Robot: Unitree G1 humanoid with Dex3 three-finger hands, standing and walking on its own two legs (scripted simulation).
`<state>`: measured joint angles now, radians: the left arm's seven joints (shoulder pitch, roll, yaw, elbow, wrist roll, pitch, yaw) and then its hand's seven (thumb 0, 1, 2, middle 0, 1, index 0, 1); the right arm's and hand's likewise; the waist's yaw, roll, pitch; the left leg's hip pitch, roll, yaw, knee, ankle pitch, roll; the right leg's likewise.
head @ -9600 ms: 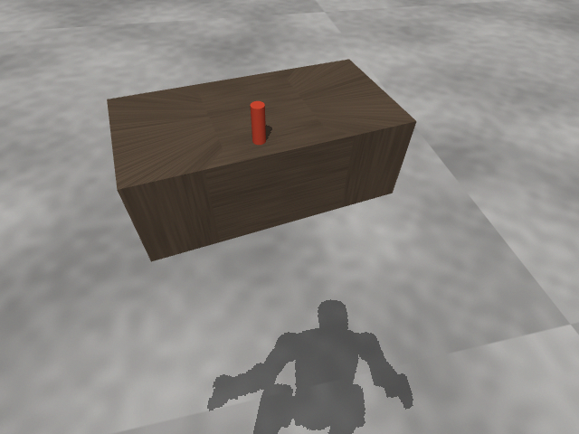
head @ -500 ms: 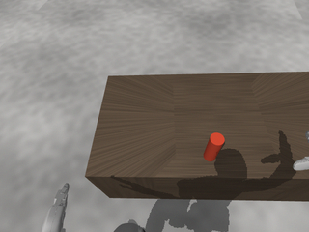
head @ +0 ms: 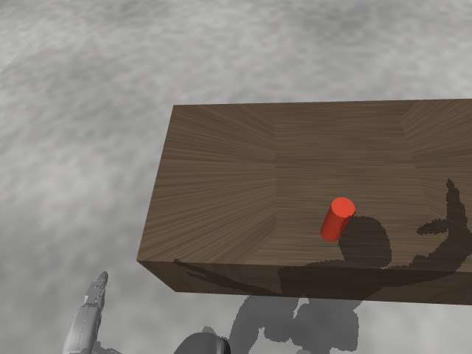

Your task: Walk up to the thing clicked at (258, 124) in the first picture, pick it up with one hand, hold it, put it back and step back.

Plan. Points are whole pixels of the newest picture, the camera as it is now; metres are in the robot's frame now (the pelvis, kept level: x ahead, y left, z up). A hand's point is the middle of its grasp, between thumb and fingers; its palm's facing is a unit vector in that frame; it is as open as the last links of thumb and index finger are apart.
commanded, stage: go down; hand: right
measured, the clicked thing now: (335, 221) +0.45 -0.18 -0.23
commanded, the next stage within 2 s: approach in 0.16 s
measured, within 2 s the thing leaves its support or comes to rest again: neither
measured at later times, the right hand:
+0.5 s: hand out of the picture +0.41 -0.36 +0.02, palm faces +0.16 +0.99 -0.01, open 17.7 cm
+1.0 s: hand (376, 226) +0.43 -0.27 -0.21, palm faces +0.12 +0.99 +0.05, open 17.6 cm
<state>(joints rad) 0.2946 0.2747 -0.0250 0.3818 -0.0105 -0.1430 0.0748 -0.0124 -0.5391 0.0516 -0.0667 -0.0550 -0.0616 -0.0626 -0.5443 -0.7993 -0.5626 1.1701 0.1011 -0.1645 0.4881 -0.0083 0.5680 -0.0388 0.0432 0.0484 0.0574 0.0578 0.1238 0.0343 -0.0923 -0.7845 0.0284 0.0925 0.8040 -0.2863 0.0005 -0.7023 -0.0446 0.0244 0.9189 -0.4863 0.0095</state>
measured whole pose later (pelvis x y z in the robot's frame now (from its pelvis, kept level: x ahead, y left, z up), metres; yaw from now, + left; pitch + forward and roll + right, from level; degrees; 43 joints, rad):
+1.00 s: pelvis -0.05 -0.01 -0.14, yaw +3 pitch +31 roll +6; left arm 0.36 0.30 0.06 -0.17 0.09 -0.24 -0.04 -0.01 -0.53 0.04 -0.06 -0.04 -0.05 -0.05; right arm -0.67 -0.78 -0.75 1.29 0.10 -0.66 0.42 -0.01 0.58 -0.03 0.05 0.05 0.06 0.05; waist 0.37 0.07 -0.12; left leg -1.55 0.03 0.11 1.42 -0.42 0.00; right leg -1.48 -0.06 0.08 1.62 -0.69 0.00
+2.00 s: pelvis -0.07 -0.01 -0.19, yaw +3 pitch +33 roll +4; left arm 0.50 0.37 0.19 -0.49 0.07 -0.19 -0.07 -0.01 -0.55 0.06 -0.07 -0.05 -0.06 -0.06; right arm -0.84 -0.64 -0.59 1.16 -0.07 -0.57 0.08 -0.01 0.55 -0.11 0.61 0.35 0.61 0.36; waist 0.43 0.06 -0.13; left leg -1.75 0.05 0.07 1.60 -0.43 0.00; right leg -1.66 -0.04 0.05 1.78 -0.71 0.00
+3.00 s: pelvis -0.06 +0.00 -0.16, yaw +2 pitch +31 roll +4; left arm 0.48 0.34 0.14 -0.38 0.07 -0.15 -0.05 -0.01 -0.54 0.05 -0.08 -0.06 -0.07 -0.06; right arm -0.81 -0.57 -0.55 1.13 -0.04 -0.51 0.07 0.01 0.10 -1.09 1.03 1.02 0.84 0.99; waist 0.38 0.04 -0.14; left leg -1.60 0.05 0.07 1.49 -0.43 0.00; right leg -1.51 -0.04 0.04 1.65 -0.69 0.00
